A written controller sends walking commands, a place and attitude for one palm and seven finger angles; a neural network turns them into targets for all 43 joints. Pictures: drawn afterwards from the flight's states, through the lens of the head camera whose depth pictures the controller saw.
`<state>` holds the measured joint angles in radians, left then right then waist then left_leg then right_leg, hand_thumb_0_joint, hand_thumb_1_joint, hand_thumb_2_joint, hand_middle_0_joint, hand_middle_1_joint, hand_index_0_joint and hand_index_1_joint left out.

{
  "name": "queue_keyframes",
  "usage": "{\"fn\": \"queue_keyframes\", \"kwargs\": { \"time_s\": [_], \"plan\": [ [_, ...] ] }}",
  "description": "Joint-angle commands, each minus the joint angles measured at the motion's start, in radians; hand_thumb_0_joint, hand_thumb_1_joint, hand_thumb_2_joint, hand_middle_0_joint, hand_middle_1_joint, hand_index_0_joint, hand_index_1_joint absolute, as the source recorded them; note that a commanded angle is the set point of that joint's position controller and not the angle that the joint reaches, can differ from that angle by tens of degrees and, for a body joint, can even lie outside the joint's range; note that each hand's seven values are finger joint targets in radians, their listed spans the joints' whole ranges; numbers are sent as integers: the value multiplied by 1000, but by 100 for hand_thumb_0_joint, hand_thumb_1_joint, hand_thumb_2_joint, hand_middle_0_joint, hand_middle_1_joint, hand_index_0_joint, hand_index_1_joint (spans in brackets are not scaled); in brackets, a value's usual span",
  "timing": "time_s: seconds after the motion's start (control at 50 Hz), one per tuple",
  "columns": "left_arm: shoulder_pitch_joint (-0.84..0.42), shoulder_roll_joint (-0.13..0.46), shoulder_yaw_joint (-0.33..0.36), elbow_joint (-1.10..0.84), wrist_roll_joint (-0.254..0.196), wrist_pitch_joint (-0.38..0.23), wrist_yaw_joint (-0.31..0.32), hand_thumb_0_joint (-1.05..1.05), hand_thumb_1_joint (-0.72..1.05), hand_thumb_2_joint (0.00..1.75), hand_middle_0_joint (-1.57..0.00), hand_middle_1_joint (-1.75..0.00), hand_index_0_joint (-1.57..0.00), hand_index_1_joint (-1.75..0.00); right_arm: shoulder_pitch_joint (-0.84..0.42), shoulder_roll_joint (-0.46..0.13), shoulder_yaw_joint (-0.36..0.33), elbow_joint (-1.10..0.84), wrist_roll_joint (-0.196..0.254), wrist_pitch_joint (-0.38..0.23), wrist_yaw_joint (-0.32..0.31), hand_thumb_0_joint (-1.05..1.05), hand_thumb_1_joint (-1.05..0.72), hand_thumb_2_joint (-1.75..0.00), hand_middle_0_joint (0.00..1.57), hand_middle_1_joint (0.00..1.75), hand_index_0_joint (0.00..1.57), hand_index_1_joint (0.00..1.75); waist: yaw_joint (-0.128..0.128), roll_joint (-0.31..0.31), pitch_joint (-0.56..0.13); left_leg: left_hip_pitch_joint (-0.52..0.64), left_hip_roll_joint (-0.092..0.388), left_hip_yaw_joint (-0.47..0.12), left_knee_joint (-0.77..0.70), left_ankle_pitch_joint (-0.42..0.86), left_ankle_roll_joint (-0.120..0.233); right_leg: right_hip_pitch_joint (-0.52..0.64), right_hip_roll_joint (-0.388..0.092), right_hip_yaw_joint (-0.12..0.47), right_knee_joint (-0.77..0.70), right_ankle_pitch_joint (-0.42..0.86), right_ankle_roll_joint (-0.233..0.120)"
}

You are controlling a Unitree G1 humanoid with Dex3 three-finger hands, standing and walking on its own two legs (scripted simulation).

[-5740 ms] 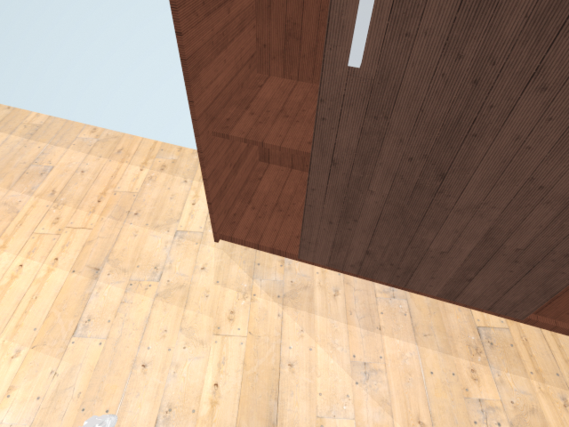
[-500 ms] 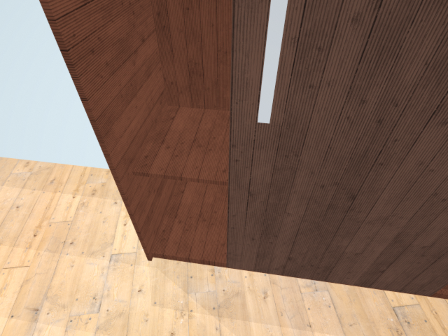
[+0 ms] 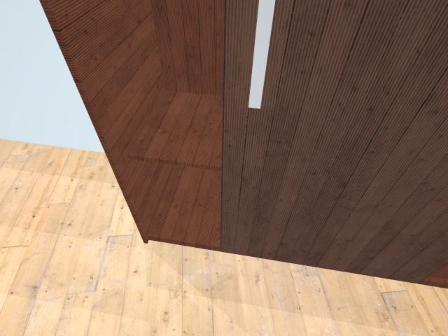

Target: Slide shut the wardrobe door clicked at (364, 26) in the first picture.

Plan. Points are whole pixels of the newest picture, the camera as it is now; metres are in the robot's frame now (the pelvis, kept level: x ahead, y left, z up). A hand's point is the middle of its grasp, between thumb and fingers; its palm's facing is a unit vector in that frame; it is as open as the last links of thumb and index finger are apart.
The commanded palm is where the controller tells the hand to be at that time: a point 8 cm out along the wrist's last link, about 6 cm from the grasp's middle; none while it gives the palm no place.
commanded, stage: look again from close up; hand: right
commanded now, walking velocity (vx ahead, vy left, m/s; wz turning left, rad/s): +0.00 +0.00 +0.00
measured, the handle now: (262, 39) +0.57 -0.03 +0.27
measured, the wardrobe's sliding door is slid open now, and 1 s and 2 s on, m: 0.36 0.36 0.36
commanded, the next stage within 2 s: shuffle to correct the standing spot in 1.02 s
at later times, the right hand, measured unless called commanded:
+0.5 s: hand out of the picture -0.02 -0.15 -0.18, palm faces +0.04 +0.99 -0.16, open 7.4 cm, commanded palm none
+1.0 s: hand out of the picture +0.00 -0.15 -0.17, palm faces +0.02 +0.99 -0.17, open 7.4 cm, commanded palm none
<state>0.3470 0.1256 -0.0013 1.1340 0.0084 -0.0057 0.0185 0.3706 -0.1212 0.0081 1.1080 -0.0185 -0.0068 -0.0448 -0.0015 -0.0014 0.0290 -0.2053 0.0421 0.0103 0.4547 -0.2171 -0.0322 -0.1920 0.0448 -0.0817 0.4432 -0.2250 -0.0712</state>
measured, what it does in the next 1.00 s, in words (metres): stands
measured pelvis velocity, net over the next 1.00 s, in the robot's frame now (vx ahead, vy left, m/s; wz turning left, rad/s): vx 0.02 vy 0.01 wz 0.01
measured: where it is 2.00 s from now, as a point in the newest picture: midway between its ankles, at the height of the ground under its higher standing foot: outside the picture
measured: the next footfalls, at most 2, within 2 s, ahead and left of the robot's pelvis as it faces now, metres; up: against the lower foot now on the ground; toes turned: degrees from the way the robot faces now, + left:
right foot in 1.70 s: +0.15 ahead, -0.04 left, +0.00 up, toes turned -14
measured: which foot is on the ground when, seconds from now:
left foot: down 0.00-1.00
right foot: down 0.00-1.00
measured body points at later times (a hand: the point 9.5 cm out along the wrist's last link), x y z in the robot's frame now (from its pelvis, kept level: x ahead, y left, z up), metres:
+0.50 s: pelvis +0.00 +0.00 +0.00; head +0.01 +0.00 +0.45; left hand +0.00 +0.22 -0.16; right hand -0.02 -0.20 -0.16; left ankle +0.02 +0.14 -0.74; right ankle +0.01 -0.07 -0.74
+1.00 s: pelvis +0.02 +0.01 +0.00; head +0.02 +0.01 +0.45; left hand +0.00 +0.22 -0.16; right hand +0.00 -0.20 -0.16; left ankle +0.02 +0.14 -0.74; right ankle +0.01 -0.07 -0.74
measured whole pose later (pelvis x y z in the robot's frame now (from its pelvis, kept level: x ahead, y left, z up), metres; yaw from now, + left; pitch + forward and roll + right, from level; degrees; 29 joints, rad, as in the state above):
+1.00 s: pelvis +0.02 +0.01 +0.00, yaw +1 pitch -1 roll +0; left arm 0.30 0.13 0.00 1.13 0.01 -0.02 0.02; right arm 0.33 -0.11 0.01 1.10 -0.02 -0.01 -0.04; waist 0.00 -0.01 0.03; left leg -0.19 0.03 0.00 0.44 -0.23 -0.02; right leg -0.17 0.03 -0.09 0.42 -0.24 -0.05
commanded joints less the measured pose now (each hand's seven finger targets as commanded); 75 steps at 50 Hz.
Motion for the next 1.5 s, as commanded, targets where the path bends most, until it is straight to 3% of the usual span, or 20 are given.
{"fn": "queue_keyframes", "kwargs": {
  "time_s": [0.0, 0.24, 0.34, 0.62, 1.02, 1.1, 1.14, 1.24, 1.32, 1.34, 1.38, 1.4, 1.42, 1.44, 1.46, 1.48],
  "plan": [
    [41, 110, 25, -39, 1, -12, 12, 0, 90, 90, -20, -30, -20, -30, 82, -70, -17, -19, -1, -11, -5, 0, -90, -90, 20, 30, 20, 30, -3, 6, 91, -18, 48, -49, -59, -8, 47, -116, -155, 180, -170, -153, 17],
    [39, 99, 27, -42, 1, -13, 12, 0, 90, 90, -20, -30, -20, -30, 79, -61, -20, -23, -3, -12, -7, 0, -90, -90, 20, 30, 20, 30, 3, -10, 78, -40, 46, -52, -54, 20, 45, -84, -158, 169, -156, -106, 19],
    [34, 102, 26, -45, 0, -14, 12, 0, 90, 90, -20, -30, -20, -30, 72, -67, -21, -26, -4, -13, -6, 0, -90, -90, 20, 30, 20, 30, 2, 16, 84, -40, 50, -59, -60, 22, 45, -86, -154, 164, -149, -93, 20],
    [18, 104, 21, -40, 0, -16, 14, 0, 90, 90, -20, -30, -20, -30, 52, -77, -21, -26, 1, -15, -4, 0, -90, -90, 20, 30, 20, 30, 6, 5, 46, -23, 56, -75, -69, 84, 48, -20, -150, 133, -114, 45, 26],
    [24, 100, 14, -21, 1, -19, 17, 0, 90, 90, -20, -30, -20, -30, 43, -80, -22, -17, 2, -15, -3, 0, -90, -90, 20, 30, 20, 30, 2, -1, 50, -4, 57, -69, -84, 96, 49, -3, -155, 130, -127, 78, 30],
    [26, 102, 14, -21, 1, -16, 16, 0, 90, 90, -20, -30, -20, -30, 41, -80, -21, -17, 2, -14, -2, 0, -90, -90, 20, 30, 20, 30, 3, 8, 72, -21, 54, -71, -91, 64, 48, -15, -153, 131, -136, 33, 33],
    [37, 103, 18, -14, 3, -14, 17, 0, 90, 90, -20, -30, -20, -30, 53, -71, -21, -12, 0, -11, 0, 0, -90, -90, 20, 30, 20, 30, 7, 20, 55, -19, 42, -49, -74, -11, 45, -7, -167, 155, -151, -70, 23],
    [53, 151, 47, -18, 11, -4, 25, 0, 90, 90, -20, -30, -20, -30, 49, -64, -31, -36, -16, 10, 18, 0, -90, -90, 20, 30, 20, 30, 10, -48, 132, -98, 3, 29, 37, -115, 40, -79, -256, 295, -251, -339, -34],
    [71, 159, 61, -29, 16, -6, 35, 0, 90, 90, -20, -30, -20, -30, 55, -54, -44, -60, -20, 16, 30, 0, -90, -90, 20, 30, 20, 30, 10, -75, 127, -128, 0, 33, 66, -105, 41, -76, -281, 330, -218, -297, -62],
    [74, 158, 63, -33, 15, -6, 36, 0, 90, 90, -20, -30, -20, -30, 63, -59, -47, -62, -20, 16, 32, 0, -90, -90, 20, 30, 20, 30, 6, -52, 121, -101, 1, 25, 43, -95, 45, -94, -274, 326, -193, -267, -62],
    [64, 141, 60, -40, 17, -9, 38, 0, 90, 90, -20, -30, -20, -30, 101, -65, -54, -57, -16, 12, 32, 0, -90, -90, 20, 30, 20, 30, -13, -13, 98, 7, 25, -14, -19, -59, 61, -161, -224, 250, -96, -155, -36],
    [59, 122, 55, -46, 15, -11, 38, 0, 90, 90, -20, -30, -20, -30, 129, -78, -60, -51, -15, 10, 28, 0, -90, -90, 20, 30, 20, 30, -23, 61, 80, 90, 59, -64, -62, -54, 80, -224, -171, 172, -6, -113, -14],
    [53, 90, 45, -56, 13, -14, 37, 0, 90, 90, -20, -30, -20, -30, 165, -108, -68, -40, -15, 7, 22, 0, -90, -90, 20, 30, 20, 30, -34, 186, 56, 175, 131, -141, -116, 16, 113, -290, -88, 45, 142, -109, 17],
    [26, 65, 41, -72, 15, -10, 38, 0, 90, 90, -20, -30, -20, -30, 197, -131, -75, -34, -14, 6, 15, 0, -90, -90, 20, 30, 20, 30, -47, 275, 50, 205, 220, -218, -174, 132, 150, -356, -58, -23, 310, -252, 34],
    [-16, 81, 43, -83, 15, -10, 38, 0, 90, 90, -20, -30, -20, -30, 196, -120, -68, -37, -14, 5, 14, 0, -90, -90, 20, 30, 20, 30, -51, 207, 68, 181, 261, -232, -179, 257, 204, -389, -84, 0, 458, -333, 34],
    [-22, 72, 45, -83, 14, -11, 37, 0, 90, 90, -20, -30, -20, -30, 170, -106, -65, -39, -15, 3, 12, 0, -90, -90, 20, 30, 20, 30, -34, 125, 62, 193, 264, -197, -154, 347, 255, -409, -102, 8, 537, -328, 38]
  ]
}}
